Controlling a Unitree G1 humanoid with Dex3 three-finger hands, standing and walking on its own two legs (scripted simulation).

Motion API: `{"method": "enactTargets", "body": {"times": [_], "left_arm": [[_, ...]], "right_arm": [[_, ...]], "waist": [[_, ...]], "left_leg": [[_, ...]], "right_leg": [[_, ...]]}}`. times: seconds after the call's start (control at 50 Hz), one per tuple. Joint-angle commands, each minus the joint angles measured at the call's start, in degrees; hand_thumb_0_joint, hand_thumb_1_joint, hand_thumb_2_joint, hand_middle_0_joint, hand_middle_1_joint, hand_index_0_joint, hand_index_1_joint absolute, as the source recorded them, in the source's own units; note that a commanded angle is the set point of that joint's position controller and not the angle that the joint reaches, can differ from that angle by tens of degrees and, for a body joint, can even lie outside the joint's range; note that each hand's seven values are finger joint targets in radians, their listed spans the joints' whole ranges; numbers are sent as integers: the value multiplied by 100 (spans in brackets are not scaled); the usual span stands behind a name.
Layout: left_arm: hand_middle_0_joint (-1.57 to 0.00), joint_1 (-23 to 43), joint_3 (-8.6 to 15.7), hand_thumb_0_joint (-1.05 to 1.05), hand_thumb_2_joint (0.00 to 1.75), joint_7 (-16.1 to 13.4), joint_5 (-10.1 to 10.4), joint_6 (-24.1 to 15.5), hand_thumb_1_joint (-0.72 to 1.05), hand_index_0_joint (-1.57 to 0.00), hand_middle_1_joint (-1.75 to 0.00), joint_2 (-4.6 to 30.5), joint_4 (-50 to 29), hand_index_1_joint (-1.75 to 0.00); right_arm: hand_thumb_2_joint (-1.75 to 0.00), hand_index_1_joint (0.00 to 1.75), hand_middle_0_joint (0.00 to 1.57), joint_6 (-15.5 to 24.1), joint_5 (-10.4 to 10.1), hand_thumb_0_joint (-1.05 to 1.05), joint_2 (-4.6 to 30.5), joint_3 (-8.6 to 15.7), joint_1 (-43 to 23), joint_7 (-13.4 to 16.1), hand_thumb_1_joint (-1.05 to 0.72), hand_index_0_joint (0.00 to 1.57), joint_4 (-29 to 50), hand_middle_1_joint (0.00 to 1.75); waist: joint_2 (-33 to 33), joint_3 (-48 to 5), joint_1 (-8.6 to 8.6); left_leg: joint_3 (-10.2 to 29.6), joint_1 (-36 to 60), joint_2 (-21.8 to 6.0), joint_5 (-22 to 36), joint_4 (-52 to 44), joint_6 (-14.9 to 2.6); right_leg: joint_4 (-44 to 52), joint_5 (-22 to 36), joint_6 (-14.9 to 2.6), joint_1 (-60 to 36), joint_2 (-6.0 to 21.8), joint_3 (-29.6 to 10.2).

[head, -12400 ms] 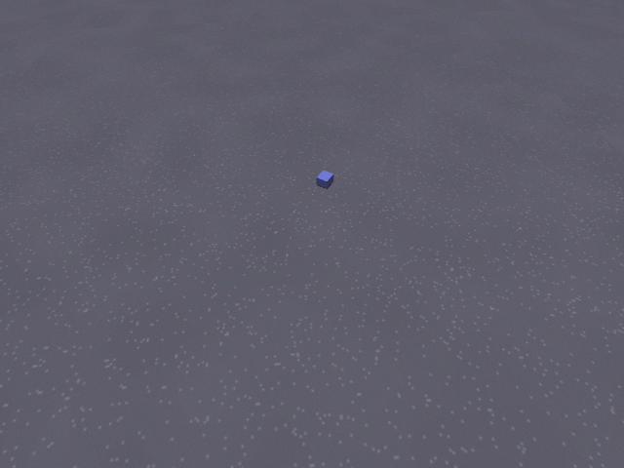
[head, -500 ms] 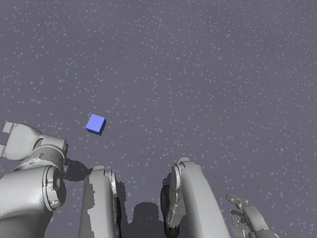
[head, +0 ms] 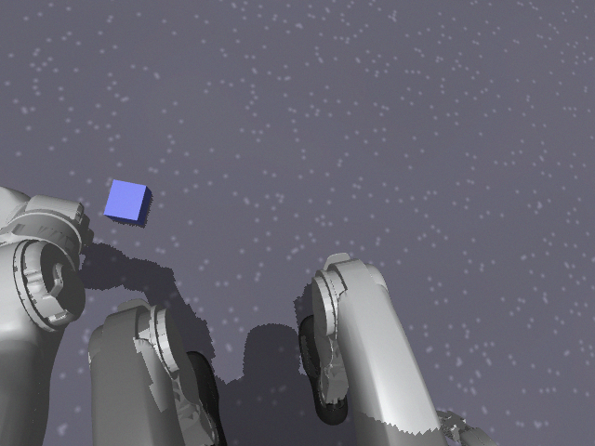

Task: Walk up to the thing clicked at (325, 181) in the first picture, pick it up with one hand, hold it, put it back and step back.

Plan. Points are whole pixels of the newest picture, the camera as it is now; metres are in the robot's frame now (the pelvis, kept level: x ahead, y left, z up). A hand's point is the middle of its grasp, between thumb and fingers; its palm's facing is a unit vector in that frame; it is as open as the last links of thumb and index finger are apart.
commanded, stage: rise first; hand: left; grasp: from above
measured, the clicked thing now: (128, 202) +0.52 +0.21 -0.36
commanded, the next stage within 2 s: none
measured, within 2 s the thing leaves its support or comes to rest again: neither
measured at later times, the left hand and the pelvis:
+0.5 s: hand (64, 215) +0.47 +0.26 -0.21, palm faces -0.05 -0.46 -0.89, open 13.4 cm; pelvis +0.00 -0.01 -0.03, yaw -2 degrees
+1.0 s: hand (72, 211) +0.48 +0.26 -0.23, palm faces -0.06 -0.47 -0.88, open 13.9 cm; pelvis +0.00 +0.00 -0.04, yaw -4 degrees
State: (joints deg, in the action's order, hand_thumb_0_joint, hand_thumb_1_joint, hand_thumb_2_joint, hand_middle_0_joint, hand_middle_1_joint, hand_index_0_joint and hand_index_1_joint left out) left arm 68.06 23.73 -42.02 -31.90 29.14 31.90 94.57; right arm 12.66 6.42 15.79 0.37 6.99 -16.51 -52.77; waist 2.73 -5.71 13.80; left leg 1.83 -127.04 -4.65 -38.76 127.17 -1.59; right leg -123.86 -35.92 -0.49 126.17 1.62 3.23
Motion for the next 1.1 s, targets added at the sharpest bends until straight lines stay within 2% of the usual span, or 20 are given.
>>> {"method": "enactTargets", "body": {"times": [0.0,0.04,0.1,0.12,0.16,0.22,0.32,0.42,0.44,0.46,0.5,0.58,0.62,0.72,0.74,0.8,0.92,0.94,1.0,1.08], "left_arm": [[-14,1948,-74,0,95,-271,-175,-60,-45,-14,-99,1307,-469,-100],[-17,2109,38,0,93,-287,-142,-126,-43,-16,-96,1452,-559,-97],[-18,2024,-3,0,90,-295,-244,-68,-40,-18,-98,1493,-161,-98],[-18,2147,59,0,91,-316,-225,-72,-40,-18,-97,1603,-224,-97],[-18,2368,92,0,92,-342,-173,-78,-42,-17,-97,1622,-290,-97],[-17,2394,225,0,92,-440,-154,-67,-43,-17,-97,1818,-203,-98],[-18,2560,254,0,90,-517,-255,-11,-40,-18,-97,2127,-250,-97],[-15,2626,370,0,94,-567,-326,-72,-45,-14,-97,2381,-402,-98],[-15,2399,280,0,95,-538,-334,-23,-47,-14,-96,2225,-34,-98],[-14,2427,216,0,96,-484,-320,-2,-47,-13,-97,2237,-152,-99],[-14,2528,302,0,98,-475,-243,-11,-50,-12,-95,2319,-293,-98],[-12,2456,159,0,99,-432,-198,29,-51,-10,-99,2205,-343,-101],[-13,2526,226,0,98,-432,-123,-3,-50,-11,-97,2248,-436,-99],[-13,2541,26,0,97,-359,-221,-9,-49,-12,-97,2195,-369,-99],[-13,2548,138,0,97,-380,-223,-20,-49,-12,-97,2281,-457,-99],[-12,2488,149,0,99,-397,-237,4,-52,-10,-97,2296,-429,-100],[-12,2630,60,0,100,-444,-263,21,-53,-10,-95,2214,-407,-98],[-13,2674,35,0,100,-450,-278,18,-53,-10,-95,2169,-419,-98],[-13,2738,-9,0,104,-481,-194,-37,-57,-9,-92,2163,-401,-98],[-17,2699,-3,0,97,-483,-92,-83,-48,-14,-91,2247,-152,-94]], "right_arm": [[-90,30,20,55,24,0,1492,363,1386,-58,-90,20,0,30],[-90,30,20,65,43,0,1478,308,1519,-131,-90,20,52,30],[-90,30,20,26,100,0,1560,272,1537,-211,-90,20,94,30],[-90,30,20,28,94,0,1592,278,1557,-216,-90,20,75,30],[-90,30,20,25,139,0,1580,233,1631,-261,-91,20,109,30],[-90,30,20,-20,138,0,1658,202,1696,-301,-91,20,177,30],[-90,30,20,-77,256,0,1698,112,1580,-387,-91,20,151,30],[-90,30,20,-153,265,0,1727,59,1678,-459,-91,20,163,30],[-90,30,20,-176,243,0,1757,61,1644,-469,-91,20,203,30],[-90,30,20,-174,284,0,1727,28,1618,-487,-91,20,202,30],[-90,30,20,-187,235,0,1817,57,1694,-491,-91,20,212,30],[-90,30,20,-180,296,0,1801,14,1649,-567,-91,20,189,30],[-90,30,20,-172,233,0,1783,-46,1676,-586,-91,20,210,30],[-90,30,20,-194,269,0,1828,-135,1691,-674,-91,20,235,30],[-90,30,20,-195,240,0,1849,-137,1771,-691,-91,20,289,30],[-90,30,20,-227,221,0,1898,-146,1791,-722,-91,20,340,30],[-90,30,20,-238,253,0,1903,-202,1729,-779,-91,20,326,30],[-90,30,20,-233,267,0,1880,-242,1770,-807,-91,20,358,30],[-91,30,20,-206,306,0,1948,-240,1699,-842,-92,20,299,30],[-90,30,20,-212,314,0,1963,-321,1736,-869,-91,20,297,30]], "waist": [[964,-3771,201],[899,-3847,220],[782,-3735,348],[824,-3830,271],[952,-3854,352],[963,-3941,317],[1083,-3734,458],[1294,-3743,486],[1269,-3684,439],[1275,-3584,544],[1355,-3668,480],[1211,-3421,636],[1320,-3468,604],[1484,-3315,707],[1538,-3349,661],[1638,-3442,664],[1691,-3229,722],[1654,-3238,803],[1494,-3082,838],[1304,-3132,842]], "left_leg": [[46,2689,223,992,-1164,205],[-72,2499,231,1259,-980,183],[-131,2304,255,1131,-779,136],[-118,2297,251,1097,-787,133],[-71,2444,226,1146,-731,160],[-159,2310,224,1280,-599,146],[-111,2164,214,1093,-441,108],[-39,2115,188,1169,-408,132],[-23,2127,167,1093,-437,147],[-3,2100,177,1061,-386,124],[19,2082,162,1125,-425,141],[111,2008,183,1042,-400,117],[183,2079,164,1087,-425,131],[253,2169,157,1124,-419,156],[273,2197,143,1180,-429,163],[250,2241,149,1225,-423,165],[322,2181,150,1033,-435,169],[359,2242,147,1072,-421,176],[340,1981,160,932,-400,140],[246,1689,190,901,-283,101]], "right_leg": [[1195,1116,16,-2133,-187,262],[1175,1371,45,-2430,-206,237],[1193,1278,67,-2480,-230,264],[1188,1237,66,-2483,-234,254],[1107,1299,48,-2432,-225,306],[1111,1509,91,-2747,-293,264],[966,1370,112,-2605,-247,343],[870,1434,94,-2606,-283,408],[864,1346,84,-2589,-327,417],[839,1306,90,-2534,-312,446],[849,1378,86,-2637,-346,441],[781,1313,104,-2523,-331,536],[748,1356,74,-2405,-325,563],[632,1400,29,-2296,-339,619],[650,1442,23,-2287,-331,608],[647,1510,12,-2374,-354,593],[649,1340,0,-2162,-359,628],[621,1385,1,-2130,-327,656],[666,1242,32,-2185,-340,658],[753,1214,79,-2441,-381,582]]}}
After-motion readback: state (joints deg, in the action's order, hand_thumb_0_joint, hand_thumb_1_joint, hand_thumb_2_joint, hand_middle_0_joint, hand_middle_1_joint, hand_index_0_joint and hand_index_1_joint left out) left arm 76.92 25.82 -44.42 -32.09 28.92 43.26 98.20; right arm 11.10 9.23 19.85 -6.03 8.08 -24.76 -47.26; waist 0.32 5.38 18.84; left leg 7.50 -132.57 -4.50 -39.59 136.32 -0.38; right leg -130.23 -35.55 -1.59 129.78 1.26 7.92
